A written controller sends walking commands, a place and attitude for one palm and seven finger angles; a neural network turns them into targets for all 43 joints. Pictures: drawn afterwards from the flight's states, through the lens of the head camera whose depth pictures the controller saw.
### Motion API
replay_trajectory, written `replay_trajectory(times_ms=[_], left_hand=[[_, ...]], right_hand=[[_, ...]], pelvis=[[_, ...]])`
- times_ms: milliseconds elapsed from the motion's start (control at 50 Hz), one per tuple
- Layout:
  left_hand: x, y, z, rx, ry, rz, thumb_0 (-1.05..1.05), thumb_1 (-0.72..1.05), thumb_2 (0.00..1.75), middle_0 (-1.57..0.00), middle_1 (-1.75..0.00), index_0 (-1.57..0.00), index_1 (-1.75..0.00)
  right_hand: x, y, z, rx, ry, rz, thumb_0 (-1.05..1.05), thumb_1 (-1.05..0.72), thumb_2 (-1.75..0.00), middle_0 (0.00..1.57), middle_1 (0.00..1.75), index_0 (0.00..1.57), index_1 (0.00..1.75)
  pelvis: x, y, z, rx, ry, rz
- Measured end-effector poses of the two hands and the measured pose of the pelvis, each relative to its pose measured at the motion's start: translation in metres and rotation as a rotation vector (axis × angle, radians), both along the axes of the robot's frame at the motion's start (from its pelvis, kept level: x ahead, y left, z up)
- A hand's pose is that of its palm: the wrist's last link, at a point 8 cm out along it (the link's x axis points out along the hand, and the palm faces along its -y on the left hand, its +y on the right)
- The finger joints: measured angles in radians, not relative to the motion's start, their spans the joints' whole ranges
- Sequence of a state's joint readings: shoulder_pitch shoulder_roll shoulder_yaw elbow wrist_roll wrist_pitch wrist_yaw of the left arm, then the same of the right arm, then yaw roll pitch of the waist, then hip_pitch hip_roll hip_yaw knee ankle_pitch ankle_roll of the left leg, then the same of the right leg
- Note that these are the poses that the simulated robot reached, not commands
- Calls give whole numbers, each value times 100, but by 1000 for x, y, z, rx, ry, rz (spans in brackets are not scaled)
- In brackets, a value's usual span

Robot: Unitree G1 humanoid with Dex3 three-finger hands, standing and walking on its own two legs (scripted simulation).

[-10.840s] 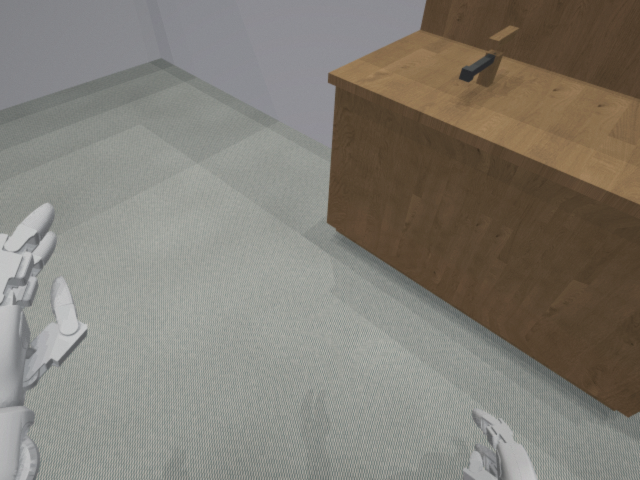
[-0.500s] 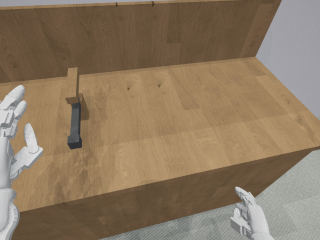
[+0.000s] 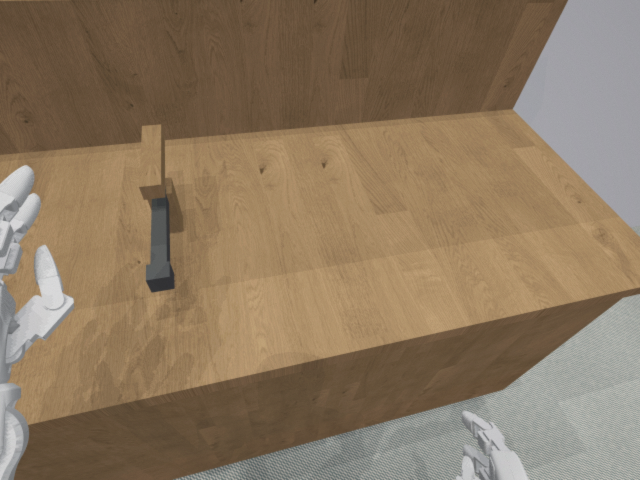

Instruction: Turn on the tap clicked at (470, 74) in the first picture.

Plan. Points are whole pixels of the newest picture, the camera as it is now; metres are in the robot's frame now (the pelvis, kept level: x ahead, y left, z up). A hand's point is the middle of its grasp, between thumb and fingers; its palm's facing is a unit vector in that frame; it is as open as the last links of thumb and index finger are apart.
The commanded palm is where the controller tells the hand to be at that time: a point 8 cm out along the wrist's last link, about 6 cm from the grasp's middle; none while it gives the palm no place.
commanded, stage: come to a stop and stand still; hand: left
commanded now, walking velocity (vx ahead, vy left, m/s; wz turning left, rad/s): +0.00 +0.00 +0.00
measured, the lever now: (160, 276) +0.33 +0.24 +0.05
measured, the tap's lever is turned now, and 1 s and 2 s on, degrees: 0 0 0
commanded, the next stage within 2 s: look again from close up in 0.36 s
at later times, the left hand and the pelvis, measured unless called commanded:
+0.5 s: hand (57, 295) +0.23 +0.27 +0.16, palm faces +0.40 -0.85 -0.33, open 7.4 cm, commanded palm +0.17 +0.30 +0.18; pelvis +0.02 +0.02 +0.00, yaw +1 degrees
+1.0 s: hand (74, 294) +0.23 +0.26 +0.16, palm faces +0.39 -0.85 -0.36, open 7.4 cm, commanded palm +0.18 +0.28 +0.18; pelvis +0.02 +0.01 +0.00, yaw +0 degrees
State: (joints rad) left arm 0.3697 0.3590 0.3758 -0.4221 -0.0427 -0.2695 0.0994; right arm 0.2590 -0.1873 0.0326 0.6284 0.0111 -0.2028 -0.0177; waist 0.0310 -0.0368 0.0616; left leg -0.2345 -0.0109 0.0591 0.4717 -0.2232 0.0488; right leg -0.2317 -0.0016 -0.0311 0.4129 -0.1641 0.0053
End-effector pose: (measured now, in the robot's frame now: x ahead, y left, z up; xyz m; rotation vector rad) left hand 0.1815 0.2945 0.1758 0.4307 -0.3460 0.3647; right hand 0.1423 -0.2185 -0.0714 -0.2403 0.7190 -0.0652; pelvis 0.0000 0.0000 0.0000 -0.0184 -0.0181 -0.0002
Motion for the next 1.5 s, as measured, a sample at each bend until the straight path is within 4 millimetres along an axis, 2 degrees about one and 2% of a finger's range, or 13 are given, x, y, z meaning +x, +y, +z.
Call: replay_trajectory(times_ms=[100,200,360,560,780,1000,1140,1240,1500], left_hand=[[7,-1,-3,-2,21,-33,2,89,90,-21,-31,-21,-30],[9,7,-5,4,47,-27,2,89,90,-21,-31,-21,-30],[7,15,-4,-20,37,2,2,89,90,-21,-31,-21,-30],[10,15,-8,-30,57,8,2,89,90,-21,-31,-21,-30],[12,9,-4,5,78,-9,2,89,90,-21,-31,-21,-30],[12,2,-4,-12,75,2,2,89,90,-21,-31,-21,-30],[20,-18,-3,-18,64,-21,2,89,90,-21,-31,-21,-30],[20,-37,-5,-14,92,-50,2,89,90,-21,-31,-21,-30],[21,-71,-2,16,133,-62,2,89,90,-21,-31,-21,-30]], right_hand=[[27,12,9,11,-57,20,2,-90,-90,21,30,21,30],[49,21,17,8,-91,38,1,-90,-90,21,30,21,30],[63,27,21,-10,-87,60,1,-90,-90,21,30,21,30],[52,25,14,-5,-43,36,1,-90,-90,21,30,21,30],[37,13,6,-6,1,-9,1,-90,-90,21,30,21,30],[41,3,8,-5,-23,-22,2,-90,-90,21,30,20,30],[45,-5,8,33,-52,-19,1,-90,-90,21,30,21,30],[40,-20,7,37,-45,-29,1,-90,-90,21,30,21,30],[22,-80,-3,-20,7,-103,1,-90,-90,21,30,20,30]], pelvis=[[7,6,0,0,1,2],[12,10,1,-3,3,7],[16,15,1,-5,2,16],[17,16,1,-7,6,18],[18,13,2,-7,10,18],[16,5,1,3,7,-3],[12,-10,-1,8,7,-19],[11,-25,-2,3,17,-23],[10,-56,-4,5,42,-25]])
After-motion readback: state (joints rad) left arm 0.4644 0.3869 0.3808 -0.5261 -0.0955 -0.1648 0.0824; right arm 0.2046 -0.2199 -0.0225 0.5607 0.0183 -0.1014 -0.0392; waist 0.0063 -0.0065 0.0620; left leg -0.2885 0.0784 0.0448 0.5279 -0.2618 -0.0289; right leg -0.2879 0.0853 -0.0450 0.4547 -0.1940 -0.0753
